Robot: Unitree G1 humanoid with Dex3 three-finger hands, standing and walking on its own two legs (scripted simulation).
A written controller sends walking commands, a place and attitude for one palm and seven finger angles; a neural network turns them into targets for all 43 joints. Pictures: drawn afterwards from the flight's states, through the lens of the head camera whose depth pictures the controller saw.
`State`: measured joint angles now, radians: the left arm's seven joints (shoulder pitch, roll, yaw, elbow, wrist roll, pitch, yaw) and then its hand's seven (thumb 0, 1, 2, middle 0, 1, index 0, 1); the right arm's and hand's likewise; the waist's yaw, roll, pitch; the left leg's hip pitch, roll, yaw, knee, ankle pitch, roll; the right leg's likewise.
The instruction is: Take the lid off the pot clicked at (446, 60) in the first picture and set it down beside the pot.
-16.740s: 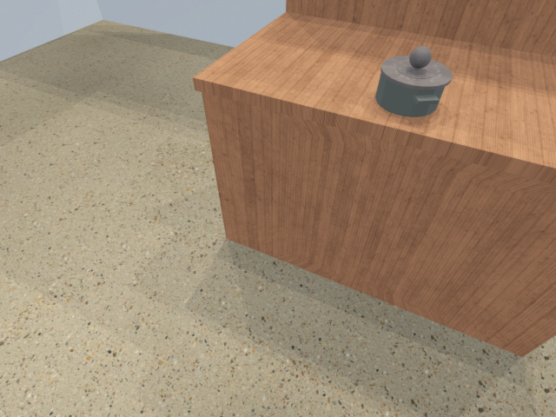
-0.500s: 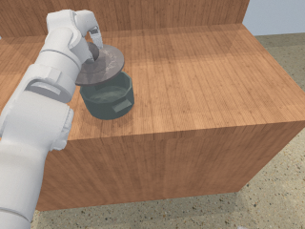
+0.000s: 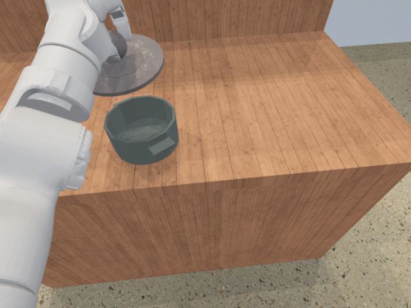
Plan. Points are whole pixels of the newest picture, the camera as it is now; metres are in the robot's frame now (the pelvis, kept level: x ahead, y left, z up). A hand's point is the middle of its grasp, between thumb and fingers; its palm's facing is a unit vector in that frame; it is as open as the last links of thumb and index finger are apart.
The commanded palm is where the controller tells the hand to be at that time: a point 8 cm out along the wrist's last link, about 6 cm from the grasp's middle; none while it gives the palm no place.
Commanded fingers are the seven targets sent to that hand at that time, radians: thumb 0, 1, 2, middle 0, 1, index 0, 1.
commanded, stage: lift the lid straight up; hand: left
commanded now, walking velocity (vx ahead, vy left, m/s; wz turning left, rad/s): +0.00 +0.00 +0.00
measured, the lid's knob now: (112, 46) +0.52 +0.14 +0.26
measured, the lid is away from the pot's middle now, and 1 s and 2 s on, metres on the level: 0.02 0.08 0.18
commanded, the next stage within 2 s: move the lid sideways beside the pot in 0.42 s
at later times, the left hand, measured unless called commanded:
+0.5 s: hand (99, 31) +0.48 +0.14 +0.31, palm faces -0.19 -0.16 -0.97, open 8.1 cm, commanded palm +0.47 +0.13 +0.37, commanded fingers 0.00 0.67 0.91 -0.81 -1.10 -0.77 -1.08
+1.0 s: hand (60, 36) +0.48 +0.20 +0.30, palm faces -0.17 -0.14 -0.98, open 8.1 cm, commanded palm +0.47 +0.20 +0.37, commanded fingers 0.00 0.67 0.91 -0.81 -1.10 -0.77 -1.08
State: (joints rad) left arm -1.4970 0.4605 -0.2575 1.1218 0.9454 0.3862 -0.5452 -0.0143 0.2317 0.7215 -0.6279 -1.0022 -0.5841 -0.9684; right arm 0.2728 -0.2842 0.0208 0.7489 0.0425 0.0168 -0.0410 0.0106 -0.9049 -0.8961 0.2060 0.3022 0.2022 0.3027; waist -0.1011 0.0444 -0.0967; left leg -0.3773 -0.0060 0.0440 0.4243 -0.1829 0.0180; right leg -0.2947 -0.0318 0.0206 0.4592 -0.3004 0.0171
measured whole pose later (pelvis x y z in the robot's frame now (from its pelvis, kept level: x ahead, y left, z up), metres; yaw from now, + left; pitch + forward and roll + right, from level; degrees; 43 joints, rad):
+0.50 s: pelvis -0.01 +0.00 +0.00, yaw +1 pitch +7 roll +1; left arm -1.57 0.44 -0.29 1.14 0.95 0.44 -0.56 -0.01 0.23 0.72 -0.63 -1.00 -0.59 -0.97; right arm 0.22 -0.28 0.04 0.75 0.05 0.02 -0.04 0.01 -0.90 -0.90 0.21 0.30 0.20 0.30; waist -0.09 0.04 -0.09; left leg -0.38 -0.01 0.03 0.42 -0.17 0.01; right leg -0.29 -0.03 0.00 0.46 -0.30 0.01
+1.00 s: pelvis +0.00 +0.00 +0.00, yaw +1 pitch +7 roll +0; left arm -1.49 0.59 -0.26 1.08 1.00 0.37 -0.58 -0.02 0.23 0.72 -0.63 -1.00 -0.59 -0.97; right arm 0.24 -0.29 0.03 0.72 0.06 0.07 -0.04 0.01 -0.91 -0.90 0.21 0.30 0.20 0.30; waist -0.09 0.03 -0.08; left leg -0.38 0.00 0.03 0.45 -0.19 0.02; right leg -0.29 -0.03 0.01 0.46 -0.30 0.01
